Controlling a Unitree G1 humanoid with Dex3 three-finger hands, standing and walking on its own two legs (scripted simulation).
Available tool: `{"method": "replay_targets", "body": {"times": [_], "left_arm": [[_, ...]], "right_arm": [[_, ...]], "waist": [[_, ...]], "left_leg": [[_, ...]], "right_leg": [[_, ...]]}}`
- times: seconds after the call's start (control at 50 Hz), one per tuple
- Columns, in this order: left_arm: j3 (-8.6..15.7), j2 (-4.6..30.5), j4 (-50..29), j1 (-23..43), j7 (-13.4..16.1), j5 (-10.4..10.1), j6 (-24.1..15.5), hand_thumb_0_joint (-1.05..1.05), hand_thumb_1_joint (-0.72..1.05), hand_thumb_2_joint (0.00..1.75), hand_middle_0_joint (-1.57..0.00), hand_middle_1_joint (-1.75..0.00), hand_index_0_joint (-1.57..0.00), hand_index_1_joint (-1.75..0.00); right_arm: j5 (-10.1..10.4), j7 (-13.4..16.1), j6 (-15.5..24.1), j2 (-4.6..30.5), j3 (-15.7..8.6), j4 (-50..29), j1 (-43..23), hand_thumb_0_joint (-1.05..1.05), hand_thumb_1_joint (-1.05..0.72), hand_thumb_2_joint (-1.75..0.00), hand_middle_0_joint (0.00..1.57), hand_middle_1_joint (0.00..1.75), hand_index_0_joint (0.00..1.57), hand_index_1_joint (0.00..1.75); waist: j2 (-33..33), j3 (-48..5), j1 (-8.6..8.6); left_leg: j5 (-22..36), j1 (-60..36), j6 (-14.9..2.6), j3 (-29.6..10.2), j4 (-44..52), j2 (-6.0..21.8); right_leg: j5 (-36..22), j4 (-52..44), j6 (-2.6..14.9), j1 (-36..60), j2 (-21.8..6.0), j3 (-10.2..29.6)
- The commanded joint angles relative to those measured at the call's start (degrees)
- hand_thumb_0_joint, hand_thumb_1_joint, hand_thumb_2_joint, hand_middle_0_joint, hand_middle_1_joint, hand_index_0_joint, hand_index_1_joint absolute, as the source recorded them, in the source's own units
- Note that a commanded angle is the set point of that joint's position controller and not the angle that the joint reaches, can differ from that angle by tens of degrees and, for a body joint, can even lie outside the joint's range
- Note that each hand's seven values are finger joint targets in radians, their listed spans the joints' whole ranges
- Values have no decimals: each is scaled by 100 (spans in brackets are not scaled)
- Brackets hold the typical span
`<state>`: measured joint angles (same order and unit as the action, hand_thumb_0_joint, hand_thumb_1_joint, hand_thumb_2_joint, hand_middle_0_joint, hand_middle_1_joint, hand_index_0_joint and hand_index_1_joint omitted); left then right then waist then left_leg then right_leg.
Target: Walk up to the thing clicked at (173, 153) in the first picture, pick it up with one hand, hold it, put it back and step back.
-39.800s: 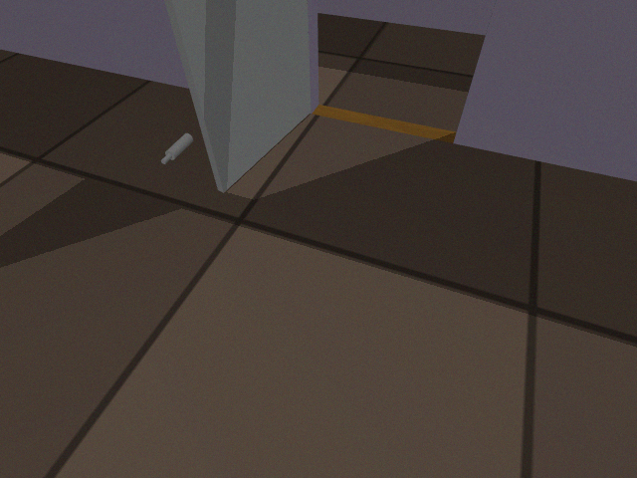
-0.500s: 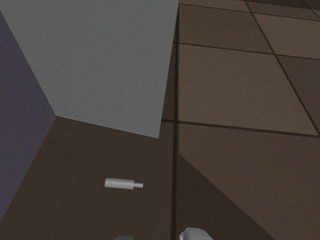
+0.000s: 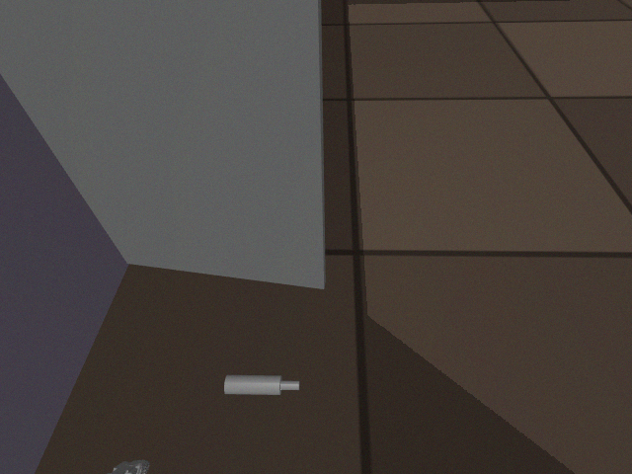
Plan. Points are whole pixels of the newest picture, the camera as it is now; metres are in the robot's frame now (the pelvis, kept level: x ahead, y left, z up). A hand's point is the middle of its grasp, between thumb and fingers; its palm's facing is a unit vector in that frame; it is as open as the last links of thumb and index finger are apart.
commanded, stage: walk up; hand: left
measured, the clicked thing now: (262, 385) +0.48 +0.23 -0.74
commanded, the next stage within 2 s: stand in 1.32 s
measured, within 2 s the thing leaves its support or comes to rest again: neither
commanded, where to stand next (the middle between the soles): +0.11 -0.01 m, yaw +2 degrees
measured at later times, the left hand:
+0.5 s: hand out of the picture +0.08 +0.25 -0.15, palm faces +0.01 -0.95 -0.33, open 7.4 cm
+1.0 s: hand out of the picture +0.12 +0.24 -0.14, palm faces +0.01 -0.95 -0.32, open 7.4 cm
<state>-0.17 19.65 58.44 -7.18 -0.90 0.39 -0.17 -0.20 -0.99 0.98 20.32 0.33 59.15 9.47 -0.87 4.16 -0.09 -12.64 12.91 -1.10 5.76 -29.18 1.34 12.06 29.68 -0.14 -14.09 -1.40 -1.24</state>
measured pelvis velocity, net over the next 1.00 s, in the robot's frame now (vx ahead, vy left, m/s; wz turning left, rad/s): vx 0.05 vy -0.01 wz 0.01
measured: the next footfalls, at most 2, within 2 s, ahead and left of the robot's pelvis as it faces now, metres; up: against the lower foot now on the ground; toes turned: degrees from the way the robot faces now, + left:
none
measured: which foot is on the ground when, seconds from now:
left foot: down 0.00-1.00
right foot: down 0.00-1.00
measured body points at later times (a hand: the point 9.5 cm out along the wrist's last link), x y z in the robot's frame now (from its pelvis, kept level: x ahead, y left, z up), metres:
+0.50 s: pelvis +0.03 -0.01 +0.01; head +0.03 -0.01 +0.46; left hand +0.08 +0.30 -0.12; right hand +0.11 -0.31 -0.12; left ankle +0.04 +0.11 -0.73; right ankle +0.05 -0.12 -0.73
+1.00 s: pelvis +0.05 -0.01 +0.02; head +0.05 -0.01 +0.46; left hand +0.12 +0.29 -0.12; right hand +0.14 -0.31 -0.12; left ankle +0.04 +0.11 -0.73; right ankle +0.05 -0.12 -0.73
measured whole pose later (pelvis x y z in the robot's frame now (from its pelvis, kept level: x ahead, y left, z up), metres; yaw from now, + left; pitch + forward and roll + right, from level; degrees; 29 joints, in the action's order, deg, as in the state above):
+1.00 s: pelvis +0.05 -0.01 +0.02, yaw +1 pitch -1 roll +0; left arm 0.7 18.9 66.4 -4.4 -0.4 0.6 -0.4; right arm -0.6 -0.2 1.1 20.1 -0.5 66.4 4.1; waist -0.2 2.3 0.0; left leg -9.9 6.0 0.2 4.6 -17.4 1.8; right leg 9.0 16.6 0.3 -6.2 -0.2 -2.6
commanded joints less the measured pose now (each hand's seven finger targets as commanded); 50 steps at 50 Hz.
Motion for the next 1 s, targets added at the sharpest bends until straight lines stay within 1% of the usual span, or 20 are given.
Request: {"method": "replay_targets", "body": {"times": [0.0, 0.06, 0.12, 0.2, 0.22, 0.26, 0.34, 0.38, 0.4, 0.42, 0.48, 0.52, 0.6, 0.7, 0.72, 0.74, 0.84, 0.86, 0.88, 0.98], "left_arm": [[293, 1253, -153, 374, 45, -24, -115, 0, 90, 90, -20, -30, -20, -30], [300, 1229, 19, 337, 37, -33, -129, 0, 90, 90, -20, -30, -20, -30], [292, 1211, 106, 414, 23, -23, -140, 0, 90, 90, -20, -30, -20, -30], [278, 1185, 258, 399, 9, -24, -109, 0, 90, 90, -20, -30, -20, -30], [285, 1189, 283, 410, 11, -9, -111, 0, 90, 90, -20, -30, -20, -30], [283, 1179, 318, 429, 13, -13, -124, 0, 90, 90, -20, -30, -20, -30], [264, 1173, 391, 505, 30, -26, -123, 0, 90, 90, -20, -30, -20, -30], [256, 1174, 430, 530, 37, -14, -124, 0, 90, 90, -20, -30, -20, -30], [261, 1165, 456, 554, 43, -25, -120, 0, 90, 90, -20, -30, -20, -30], [251, 1174, 474, 455, 44, -30, -125, 0, 90, 90, -20, -30, -20, -30], [257, 1173, 509, 503, 58, -14, -137, 0, 90, 90, -20, -30, -20, -30], [262, 1169, 523, 479, 67, -24, -137, 0, 90, 90, -20, -30, -20, -30], [266, 1137, 543, 465, 84, -20, -135, 0, 90, 90, -20, -30, -20, -30], [282, 1146, 546, 507, 91, -7, -131, 0, 90, 90, -20, -30, -20, -30], [289, 1142, 522, 487, 97, 2, -134, 0, 90, 90, -20, -30, -20, -30], [280, 1132, 525, 536, 92, -3, -135, 0, 90, 90, -20, -30, -20, -30], [296, 1141, 491, 500, 105, 10, -140, 0, 90, 90, -20, -30, -20, -30], [304, 1144, 478, 568, 107, 22, -138, 0, 90, 90, -20, -30, -20, -30], [311, 1144, 477, 524, 109, 23, -138, 0, 90, 90, -20, -30, -20, -30], [320, 1131, 448, 537, 108, 15, -128, 0, 90, 90, -20, -30, -20, -30]], "right_arm": [[-41, 68, 196, 1302, -274, -92, -333, 0, -90, -90, 20, 30, 20, 30], [-52, 70, 236, 1250, -240, 62, -387, 0, -90, -90, 20, 30, 20, 30], [-58, 84, 257, 1262, -223, 169, -410, 0, -90, -90, 20, 30, 20, 30], [-63, 102, 253, 1273, -229, 250, -521, 0, -90, -90, 20, 30, 20, 30], [-64, 106, 256, 1288, -235, 266, -522, 0, -90, -90, 20, 30, 20, 30], [-52, 113, 260, 1255, -229, 297, -503, 0, -90, -90, 20, 30, 20, 30], [-35, 130, 241, 1267, -234, 352, -535, 0, -90, -90, 20, 30, 20, 30], [-39, 136, 222, 1265, -247, 381, -562, 0, -90, -90, 20, 30, 20, 30], [-33, 138, 213, 1260, -248, 400, -550, 0, -90, -90, 20, 30, 20, 30], [-27, 138, 207, 1269, -248, 385, -596, 0, -90, -90, 20, 30, 20, 30], [-23, 139, 191, 1244, -258, 416, -613, 0, -90, -90, 20, 30, 20, 30], [-20, 141, 188, 1235, -258, 419, -629, 0, -90, -90, 20, 30, 20, 30], [-13, 148, 166, 1201, -268, 426, -695, 0, -90, -90, 20, 30, 20, 30], [-14, 147, 142, 1164, -273, 420, -798, 0, -90, -90, 20, 30, 20, 30], [-21, 151, 144, 1161, -284, 420, -774, 0, -90, -90, 20, 30, 20, 30], [-24, 150, 140, 1162, -272, 431, -795, 0, -90, -90, 20, 30, 20, 30], [-32, 145, 140, 1139, -279, 390, -851, 0, -90, -90, 20, 30, 20, 30], [-40, 148, 142, 1143, -286, 399, -828, 0, -90, -90, 20, 30, 20, 30], [-33, 149, 147, 1151, -286, 399, -835, 0, -90, -90, 20, 30, 20, 30], [-35, 165, 156, 1143, -285, 399, -801, 0, -90, -90, 20, 30, 20, 30]], "waist": [[270, -171, -34], [63, -195, -90], [-94, -317, -76], [-194, -269, -83], [-164, -392, -57], [-65, -561, -48], [-32, -621, 4], [100, -596, 25], [90, -538, 47], [93, -556, 2], [209, -685, 49], [185, -700, 31], [223, -693, 29], [229, -559, 30], [221, -649, 35], [193, -614, 33], [132, -674, 18], [137, -685, 54], [112, -771, 24], [42, -801, 21]], "left_leg": [[-874, 12, -89, -1018, 1184, 667], [-674, 113, -84, -1061, 1380, 728], [-631, 148, -75, -1065, 1513, 761], [-765, 97, -62, -1050, 1607, 774], [-650, -6, -74, -1023, 1602, 799], [-201, -221, -65, -956, 1489, 772], [248, -464, -38, -896, 1381, 762], [326, -531, -35, -870, 1364, 746], [361, -509, -22, -888, 1380, 742], [447, -657, -35, -870, 1338, 741], [708, -773, -26, -822, 1285, 752], [865, -840, -8, -812, 1303, 758], [1012, -897, -8, -801, 1304, 780], [904, -795, 22, -825, 1388, 746], [976, -875, 20, -799, 1384, 771], [896, -773, 30, -809, 1410, 734], [1021, -880, 34, -766, 1402, 742], [1000, -799, 36, -768, 1416, 735], [1098, -899, 24, -763, 1407, 770], [1294, -913, 48, -743, 1422, 777]], "right_leg": [[964, -1196, 285, -71, -584, 868], [471, -1184, 273, 278, -538, 774], [170, -1207, 259, 572, -534, 700], [118, -1262, 205, 515, -489, 608], [43, -1261, 213, 607, -504, 585], [-151, -1304, 201, 658, -537, 621], [-447, -1378, 176, 604, -591, 631], [-520, -1426, 165, 545, -598, 633], [-451, -1446, 162, 525, -589, 627], [-480, -1477, 152, 477, -601, 646], [-827, -1490, 143, 561, -632, 618], [-939, -1470, 129, 581, -637, 608], [-1023, -1508, 114, 622, -640, 576], [-965, -1548, 88, 652, -629, 561], [-1003, -1533, 106, 705, -637, 549], [-1041, -1564, 86, 737, -644, 572], [-1142, -1551, 71, 760, -633, 544], [-1135, -1557, 80, 840, -637, 531], [-1218, -1512, 93, 881, -649, 529], [-1375, -1459, 103, 970, -653, 512]]}}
